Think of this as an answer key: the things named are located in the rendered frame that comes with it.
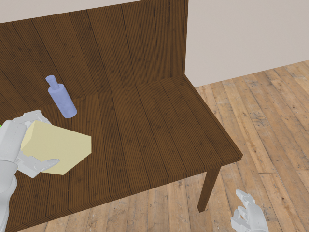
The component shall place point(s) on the sponge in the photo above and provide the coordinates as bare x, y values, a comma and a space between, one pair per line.
45, 141

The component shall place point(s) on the robot right hand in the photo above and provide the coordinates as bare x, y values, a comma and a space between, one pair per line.
253, 215

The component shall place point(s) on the robot left hand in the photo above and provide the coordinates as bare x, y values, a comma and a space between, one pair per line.
12, 133

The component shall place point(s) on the table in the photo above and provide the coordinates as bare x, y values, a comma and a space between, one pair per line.
123, 67

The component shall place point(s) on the left robot forearm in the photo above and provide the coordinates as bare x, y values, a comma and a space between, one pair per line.
8, 183

